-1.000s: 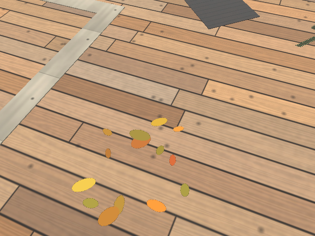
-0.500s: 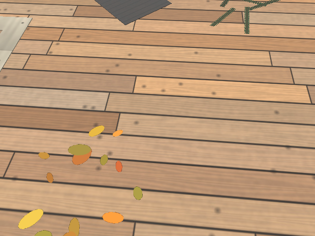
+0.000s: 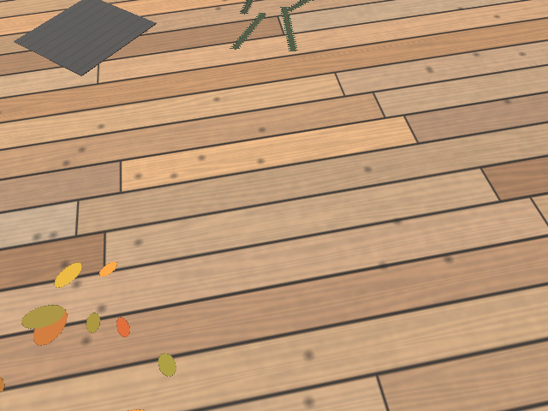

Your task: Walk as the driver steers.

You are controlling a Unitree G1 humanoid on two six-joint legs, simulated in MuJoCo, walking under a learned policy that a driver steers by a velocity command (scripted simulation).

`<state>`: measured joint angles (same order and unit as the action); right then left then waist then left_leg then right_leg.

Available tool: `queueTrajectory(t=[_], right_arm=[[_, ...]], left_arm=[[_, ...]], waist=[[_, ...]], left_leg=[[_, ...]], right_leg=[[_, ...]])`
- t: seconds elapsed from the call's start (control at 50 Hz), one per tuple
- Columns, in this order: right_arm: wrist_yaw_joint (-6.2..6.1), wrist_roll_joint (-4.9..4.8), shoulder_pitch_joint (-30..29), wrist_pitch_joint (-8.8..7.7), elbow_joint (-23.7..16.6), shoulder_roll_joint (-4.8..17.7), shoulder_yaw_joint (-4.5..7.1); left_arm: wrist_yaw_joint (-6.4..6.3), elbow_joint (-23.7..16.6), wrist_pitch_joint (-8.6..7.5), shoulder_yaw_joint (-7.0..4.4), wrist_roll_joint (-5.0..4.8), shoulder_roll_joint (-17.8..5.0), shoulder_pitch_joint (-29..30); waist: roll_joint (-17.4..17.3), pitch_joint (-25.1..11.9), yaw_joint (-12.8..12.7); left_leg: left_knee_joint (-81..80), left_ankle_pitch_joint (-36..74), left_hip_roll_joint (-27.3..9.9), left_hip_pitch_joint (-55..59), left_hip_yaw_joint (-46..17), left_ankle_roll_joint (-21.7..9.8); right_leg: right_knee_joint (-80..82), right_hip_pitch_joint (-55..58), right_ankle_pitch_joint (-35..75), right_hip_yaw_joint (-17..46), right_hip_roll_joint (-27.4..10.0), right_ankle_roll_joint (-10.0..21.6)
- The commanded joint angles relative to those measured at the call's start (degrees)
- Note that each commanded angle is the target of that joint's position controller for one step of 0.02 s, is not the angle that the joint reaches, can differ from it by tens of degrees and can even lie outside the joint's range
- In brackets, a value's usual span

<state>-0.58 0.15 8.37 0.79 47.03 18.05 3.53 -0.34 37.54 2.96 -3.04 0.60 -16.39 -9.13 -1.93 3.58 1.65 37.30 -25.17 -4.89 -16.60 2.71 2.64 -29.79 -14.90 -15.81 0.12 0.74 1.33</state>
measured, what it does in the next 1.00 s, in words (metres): steps on the spot: left foot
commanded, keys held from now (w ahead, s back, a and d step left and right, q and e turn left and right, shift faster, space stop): no key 1.00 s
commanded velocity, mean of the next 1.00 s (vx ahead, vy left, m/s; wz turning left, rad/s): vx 0.00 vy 0.00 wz -0.05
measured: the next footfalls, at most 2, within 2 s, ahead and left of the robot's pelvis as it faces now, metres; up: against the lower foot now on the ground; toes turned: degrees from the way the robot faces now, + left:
left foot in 0.28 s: +0.03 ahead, +0.14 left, +0.00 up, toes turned -1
right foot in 1.90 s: +0.42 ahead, -0.10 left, +0.00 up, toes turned -1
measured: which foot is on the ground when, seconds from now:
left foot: up 0.00-0.26, down 0.28-1.00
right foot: down 0.00-1.00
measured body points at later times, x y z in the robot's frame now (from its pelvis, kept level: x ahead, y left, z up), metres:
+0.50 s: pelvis +0.00 +0.00 +0.00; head +0.01 +0.01 +0.45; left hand +0.13 +0.26 -0.12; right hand +0.09 -0.27 -0.12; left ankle -0.01 +0.14 -0.73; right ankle +0.00 -0.11 -0.73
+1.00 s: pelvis +0.00 +0.01 +0.00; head +0.01 +0.01 +0.45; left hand +0.08 +0.27 -0.14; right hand +0.06 -0.26 -0.14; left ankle -0.01 +0.14 -0.73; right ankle +0.00 -0.11 -0.73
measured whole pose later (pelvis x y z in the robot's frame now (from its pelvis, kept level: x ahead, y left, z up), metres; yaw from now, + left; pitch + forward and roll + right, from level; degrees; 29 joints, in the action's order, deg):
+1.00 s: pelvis +0.00 +0.01 +0.00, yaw -1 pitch -2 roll +0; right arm -1.9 0.3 10.4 -0.2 60.4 14.2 0.8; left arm -1.9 59.2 0.5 -1.9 0.1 -13.8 -10.1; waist 0.2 2.6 0.2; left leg 27.0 -16.0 -0.9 -9.0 -0.2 0.9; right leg -27.3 -10.7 -14.7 1.0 0.5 0.1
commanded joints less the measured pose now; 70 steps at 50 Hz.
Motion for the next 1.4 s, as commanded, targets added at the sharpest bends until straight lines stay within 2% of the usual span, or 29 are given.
queueTrajectory(t=[0.02,0.04,0.06,0.1,0.14,0.2,0.24,0.26,0.28,0.3,0.32,0.34,0.36,0.4,0.62,0.9,1.2,1.22,1.24,1.28,1.32,1.36,1.4], right_arm=[[-0.54,-0.51,-2.7,-0.41,-4.3,7.1,1.55],[-0.92,-0.56,-1.2,0.06,-2.9,6.8,1.81],[-1.23,-0.18,-0.5,0.54,-2.1,7.2,2.07],[-1.19,-0.15,1.2,0.60,-1.1,5.7,1.85],[-1.07,-0.37,1.0,0.37,-0.7,3.9,1.17],[-0.97,-0.48,-0.6,0.14,-0.9,3.6,0.63],[-0.80,-0.50,1.2,-0.05,0.2,3.5,0.48],[-0.64,0.03,2.4,-0.28,0.8,3.4,0.25],[-0.69,0.80,2.8,-0.47,1.0,5.3,0.41],[-0.87,0.63,2.7,-0.44,1.0,8.9,1.05],[-0.61,-0.14,1.3,-0.52,2.0,8.7,1.25],[-0.27,-0.13,0.3,-0.82,1.7,6.0,0.67],[-0.30,0.35,0.1,-1.17,2.2,5.0,0.30],[-0.33,0.45,0.1,-1.91,3.1,4.5,-0.02],[-1.23,0.15,1.1,-1.68,7.3,4.0,-0.84],[-1.42,0.12,2.1,-1.40,11.0,2.9,-1.47],[-1.78,0.08,5.1,-1.39,13.3,1.8,-2.06],[-1.84,0.03,6.3,-1.32,13.9,1.3,-2.17],[-1.98,-0.35,6.7,-1.18,14.1,1.6,-1.99],[-2.20,-0.71,6.0,-1.40,13.1,2.3,-1.67],[-1.92,-1.01,6.6,-2.75,12.4,1.5,-1.74],[-1.28,-1.23,7.0,-4.29,11.9,0.6,-1.77],[-0.50,-1.40,5.8,-5.60,10.7,-0.8,-1.97]], left_arm=[[0.20,-2.8,-2.77,-1.71,1.53,-8.4,-1.1],[0.18,-2.4,-3.33,-1.84,1.06,-8.7,0.8],[0.09,-2.2,-3.76,-1.56,0.41,-8.0,2.4],[-0.26,-1.3,-4.00,-0.90,0.37,-6.3,3.1],[-0.33,-0.4,-3.91,-0.75,0.22,-5.5,3.7],[-0.26,1.3,-3.43,-0.90,0.18,-6.1,2.9],[-0.20,2.3,-3.24,-0.56,-0.28,-5.5,4.0],[-0.10,3.1,-3.25,-0.31,-0.66,-4.9,3.6],[0.06,4.0,-3.63,-0.05,-0.24,-4.2,1.7],[0.45,4.4,-4.03,-0.16,0.70,-4.4,-0.2],[0.39,4.7,-4.00,-0.19,0.74,-4.0,-0.3],[0.18,5.0,-3.81,-0.30,0.72,-5.2,2.5],[-0.15,5.0,-3.54,-0.43,0.35,-4.9,3.5],[-0.62,5.9,-2.76,-0.46,0.19,-4.6,3.0],[-1.06,12.4,-2.84,-0.68,-0.15,-4.4,0.7],[-1.66,18.7,-2.96,-0.14,-0.42,-4.3,-0.9],[-1.81,22.6,-2.93,0.56,-0.54,-3.1,-2.2],[-1.86,23.2,-2.86,0.68,-0.57,-2.6,-3.2],[-1.97,23.4,-2.72,0.47,-0.93,-3.1,-3.5],[-2.09,22.9,-2.99,0.12,-1.31,-3.9,-3.5],[-1.78,22.5,-4.41,0.11,-1.64,-3.6,-4.3],[-1.21,22.8,-5.90,-0.10,-2.07,-3.7,-6.7],[-0.66,23.3,-6.88,-0.50,-2.37,-4.9,-9.6]], waist=[[11.9,-7.6,-2.6],[11.3,-6.6,-1.7],[11.3,-5.5,-1.4],[10.1,-5.9,-0.4],[9.8,-6.4,-0.7],[9.7,-6.7,-2.2],[9.0,-6.5,-0.8],[7.8,-6.1,0.2],[5.4,-6.7,-0.4],[0.1,-6.4,-2.9],[-4.1,-5.9,-3.7],[-2.4,-4.5,-1.8],[-2.1,-4.5,-1.8],[-1.9,-3.9,-1.7],[2.0,-2.9,-1.1],[1.7,-2.5,-1.4],[2.0,-1.7,-1.5],[2.0,-3.0,-1.5],[2.1,-2.2,-1.6],[2.3,2.6,-1.8],[2.9,5.2,-1.9],[3.8,4.4,-2.5],[6.8,3.5,-3.3]], left_leg=[[17.0,-9.4,0.4,-9.6,-4.6,1.2],[17.7,-6.9,0.3,-10.1,-5.0,1.2],[17.9,-4.2,0.1,-10.2,-5.5,1.6],[17.6,-0.2,0.7,-6.8,-5.2,2.4],[10.9,1.6,0.7,-4.4,-4.5,2.6],[1.9,1.9,1.3,-1.0,-3.7,2.3],[-7.4,8.3,1.9,3.5,-2.9,1.5],[-15.1,17.1,2.0,7.7,-3.0,0.5],[-15.9,25.4,-0.2,12.1,-5.9,-0.6],[-13.5,31.3,-3.0,13.1,-7.6,-2.3],[-12.7,22.2,-2.1,7.9,-7.0,-4.3],[-14.0,17.7,-1.1,5.2,-6.8,-4.3],[-14.7,16.8,-0.8,4.2,-6.7,-3.7],[-14.8,18.5,-0.1,4.6,-6.0,-2.6],[-14.4,18.2,1.4,6.1,-4.9,-2.8],[-14.7,18.0,2.6,5.7,-4.0,-2.7],[-14.9,16.8,3.2,4.7,-3.6,-2.7],[-14.9,11.2,3.8,5.1,-3.0,-2.9],[-14.0,2.2,4.8,3.9,-2.3,-3.6],[-13.2,-13.2,4.6,-1.3,-3.6,-5.6],[-12.3,-14.8,3.3,-4.1,-5.7,-7.1],[-9.6,-11.8,2.9,-5.6,-6.2,-7.6],[-4.7,-7.1,4.4,-8.5,-4.2,-7.4]], right_leg=[[12.0,8.2,23.8,18.7,-18.2,14.4],[12.2,7.7,20.1,16.0,-15.6,12.1],[12.1,7.0,21.6,14.7,-14.8,11.0],[11.5,5.4,26.5,11.5,-13.0,10.6],[10.7,6.3,26.2,9.6,-11.5,10.3],[9.8,7.2,24.1,11.5,-12.2,11.2],[9.1,5.9,20.0,12.0,-11.6,10.2],[8.9,4.1,16.1,11.4,-10.4,8.3],[8.5,1.9,11.7,10.8,-8.6,5.5],[7.3,0.4,6.1,7.9,-5.1,3.3],[7.9,3.0,3.8,4.7,-2.3,1.4],[6.3,4.8,3.9,4.1,-1.9,0.5],[5.6,5.4,5.3,3.9,-2.1,0.6],[5.6,5.4,8.7,4.2,-2.4,1.0],[6.2,5.3,11.1,3.6,-2.3,0.0],[6.4,5.5,11.2,2.9,-2.3,-0.2],[6.8,4.7,9.8,2.3,-2.0,-0.3],[6.9,5.1,3.9,1.7,-1.4,-0.1],[6.4,3.9,-6.5,1.1,-0.5,0.5],[6.4,-1.7,-23.5,2.7,-1.0,2.5],[6.8,-3.6,-25.9,5.9,-3.0,4.3],[7.2,-1.6,-25.3,9.5,-5.3,6.0],[10.5,2.2,-26.6,16.4,-9.0,8.8]])
Velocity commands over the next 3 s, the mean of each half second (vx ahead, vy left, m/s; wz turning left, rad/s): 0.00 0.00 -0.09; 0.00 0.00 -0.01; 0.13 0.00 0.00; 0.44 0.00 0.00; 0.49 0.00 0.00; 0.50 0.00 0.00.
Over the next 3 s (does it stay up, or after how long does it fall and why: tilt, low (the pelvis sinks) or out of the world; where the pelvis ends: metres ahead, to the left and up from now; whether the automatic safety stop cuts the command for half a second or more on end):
stays up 0.84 0.03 -0.01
